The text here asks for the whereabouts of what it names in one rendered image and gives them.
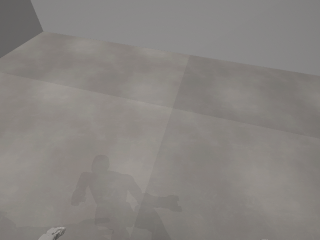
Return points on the left robot hand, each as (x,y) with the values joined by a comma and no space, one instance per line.
(53,233)

